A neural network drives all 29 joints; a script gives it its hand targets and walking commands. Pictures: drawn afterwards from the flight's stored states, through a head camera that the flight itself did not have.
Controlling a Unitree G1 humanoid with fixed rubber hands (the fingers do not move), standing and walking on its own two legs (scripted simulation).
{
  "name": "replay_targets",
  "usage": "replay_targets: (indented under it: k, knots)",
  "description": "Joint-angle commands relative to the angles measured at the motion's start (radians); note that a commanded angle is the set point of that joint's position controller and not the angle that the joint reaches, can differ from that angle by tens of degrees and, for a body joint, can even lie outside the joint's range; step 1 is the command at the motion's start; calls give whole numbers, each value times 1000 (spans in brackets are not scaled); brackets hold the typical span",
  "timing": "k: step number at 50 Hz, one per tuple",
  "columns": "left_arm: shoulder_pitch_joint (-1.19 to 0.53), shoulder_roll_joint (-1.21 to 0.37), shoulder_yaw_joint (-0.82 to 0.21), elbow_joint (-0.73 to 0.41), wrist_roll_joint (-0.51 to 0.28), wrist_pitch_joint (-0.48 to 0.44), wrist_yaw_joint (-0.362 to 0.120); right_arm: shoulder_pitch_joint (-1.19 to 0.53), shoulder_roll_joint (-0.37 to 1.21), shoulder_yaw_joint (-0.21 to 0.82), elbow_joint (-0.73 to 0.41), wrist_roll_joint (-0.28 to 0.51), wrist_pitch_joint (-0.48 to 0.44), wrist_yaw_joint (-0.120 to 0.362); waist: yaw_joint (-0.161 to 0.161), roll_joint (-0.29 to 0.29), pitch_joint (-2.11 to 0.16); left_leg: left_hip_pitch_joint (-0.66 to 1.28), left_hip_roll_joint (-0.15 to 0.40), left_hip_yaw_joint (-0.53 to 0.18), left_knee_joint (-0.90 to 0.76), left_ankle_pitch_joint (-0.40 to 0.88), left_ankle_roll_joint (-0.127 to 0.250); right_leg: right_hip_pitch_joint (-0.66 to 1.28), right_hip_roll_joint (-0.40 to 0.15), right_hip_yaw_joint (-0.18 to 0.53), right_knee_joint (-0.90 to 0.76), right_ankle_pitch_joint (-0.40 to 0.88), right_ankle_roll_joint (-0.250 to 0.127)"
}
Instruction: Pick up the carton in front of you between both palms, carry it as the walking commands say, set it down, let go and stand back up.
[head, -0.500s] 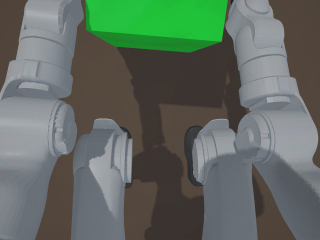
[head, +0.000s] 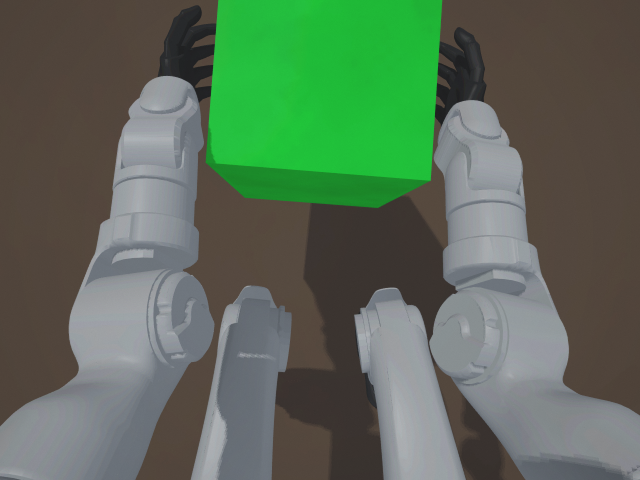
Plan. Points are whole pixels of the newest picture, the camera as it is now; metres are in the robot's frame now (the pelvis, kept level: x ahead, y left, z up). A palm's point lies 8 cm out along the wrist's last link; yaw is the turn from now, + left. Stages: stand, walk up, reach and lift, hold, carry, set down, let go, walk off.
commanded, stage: reach and lift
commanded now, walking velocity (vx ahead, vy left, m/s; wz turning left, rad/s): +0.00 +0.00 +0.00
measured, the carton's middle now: (320, 112) +0.54 +0.02 -0.14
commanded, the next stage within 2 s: none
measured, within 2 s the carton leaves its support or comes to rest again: neither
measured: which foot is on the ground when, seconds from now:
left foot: down 0.00-1.00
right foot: down 0.00-1.00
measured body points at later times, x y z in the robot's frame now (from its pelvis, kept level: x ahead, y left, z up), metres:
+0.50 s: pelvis +0.05 +0.00 +0.13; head +0.23 +0.02 +0.54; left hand +0.49 +0.16 +0.08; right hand +0.49 -0.14 +0.08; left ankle +0.12 +0.13 -0.45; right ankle +0.12 -0.14 -0.45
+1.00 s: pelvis +0.10 +0.00 +0.26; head +0.16 +0.00 +0.70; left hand +0.44 +0.16 +0.23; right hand +0.44 -0.14 +0.23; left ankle +0.12 +0.13 -0.45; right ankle +0.12 -0.14 -0.45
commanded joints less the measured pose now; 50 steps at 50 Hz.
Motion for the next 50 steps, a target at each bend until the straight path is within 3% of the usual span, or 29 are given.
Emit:
replay_targets:
  k: [1, 11, 21, 33, 50]
  knots:
    - [-624, -1076, -433, -42, -183, -8, -244, -750, 1021, 549, 14, 179, 1, 260, 23, 37, -1194, 708, -58, 202, -218, 119, 42, 602, 65, -214, -196, 95, -45]
    - [-434, -1203, -583, -138, -254, 12, -236, -522, 1106, 678, -36, 231, 18, 287, 8, 74, -1190, 916, -63, 172, -341, 255, 17, 734, 67, -190, -315, 213, -45]
    - [-218, -1231, -573, -117, -217, -32, -211, -297, 1129, 691, -2, 205, -24, 281, 10, 54, -976, 1050, -62, 131, -520, 250, 27, 882, 61, -143, -499, 208, -47]
    - [7, -1247, -611, -155, -192, -65, -215, -49, 1170, 750, -23, 183, -55, 272, 15, 22, -824, 1271, -48, 90, -747, 278, 45, 1177, 39, -80, -746, 260, -57]
    - [364, -1252, -723, -274, -204, -22, -218, 320, 1155, 860, -126, 180, -5, 289, 6, 27, -528, 1720, -15, 28, -1128, 488, 49, 1650, -8, -18, -1129, 484, -70]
